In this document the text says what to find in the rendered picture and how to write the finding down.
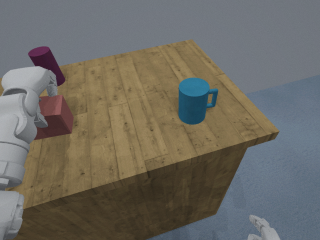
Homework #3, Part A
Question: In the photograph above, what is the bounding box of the left robot hand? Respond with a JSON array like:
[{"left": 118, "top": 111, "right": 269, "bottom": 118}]
[{"left": 1, "top": 66, "right": 58, "bottom": 128}]

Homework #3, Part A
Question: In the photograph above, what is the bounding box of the table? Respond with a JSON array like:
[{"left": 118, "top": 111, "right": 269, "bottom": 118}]
[{"left": 0, "top": 39, "right": 280, "bottom": 240}]

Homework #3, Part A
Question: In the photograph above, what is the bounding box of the right robot hand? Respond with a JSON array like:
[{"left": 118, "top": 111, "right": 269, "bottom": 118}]
[{"left": 247, "top": 215, "right": 280, "bottom": 240}]

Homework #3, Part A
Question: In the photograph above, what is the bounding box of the sponge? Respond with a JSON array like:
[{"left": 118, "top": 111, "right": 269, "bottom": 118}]
[{"left": 34, "top": 95, "right": 74, "bottom": 140}]

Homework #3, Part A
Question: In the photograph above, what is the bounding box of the left robot upper arm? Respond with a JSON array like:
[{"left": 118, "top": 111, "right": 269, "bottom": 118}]
[{"left": 0, "top": 190, "right": 25, "bottom": 240}]

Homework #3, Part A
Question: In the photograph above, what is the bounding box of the left robot forearm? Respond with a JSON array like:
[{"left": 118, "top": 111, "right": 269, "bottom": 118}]
[{"left": 0, "top": 85, "right": 39, "bottom": 191}]

